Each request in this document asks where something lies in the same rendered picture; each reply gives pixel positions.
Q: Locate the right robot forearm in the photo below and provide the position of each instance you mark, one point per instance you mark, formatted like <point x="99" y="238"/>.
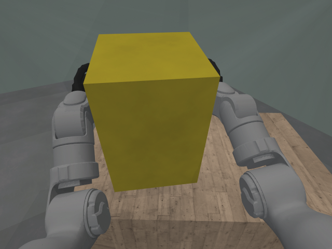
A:
<point x="252" y="144"/>

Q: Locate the robot right hand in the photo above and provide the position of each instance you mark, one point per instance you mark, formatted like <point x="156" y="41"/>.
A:
<point x="215" y="66"/>

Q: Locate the pedestal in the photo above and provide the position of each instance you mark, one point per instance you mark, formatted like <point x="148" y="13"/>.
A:
<point x="208" y="214"/>

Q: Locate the carton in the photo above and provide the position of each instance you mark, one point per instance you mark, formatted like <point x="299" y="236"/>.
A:
<point x="151" y="97"/>

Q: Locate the right robot upper arm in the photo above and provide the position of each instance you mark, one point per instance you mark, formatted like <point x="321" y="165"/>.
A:
<point x="275" y="194"/>

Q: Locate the left robot forearm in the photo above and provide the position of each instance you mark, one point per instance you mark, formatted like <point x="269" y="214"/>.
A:
<point x="73" y="146"/>

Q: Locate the robot left hand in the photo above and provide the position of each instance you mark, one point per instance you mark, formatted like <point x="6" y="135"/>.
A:
<point x="79" y="78"/>

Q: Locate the left robot upper arm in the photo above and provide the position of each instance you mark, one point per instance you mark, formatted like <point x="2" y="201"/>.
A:
<point x="74" y="220"/>

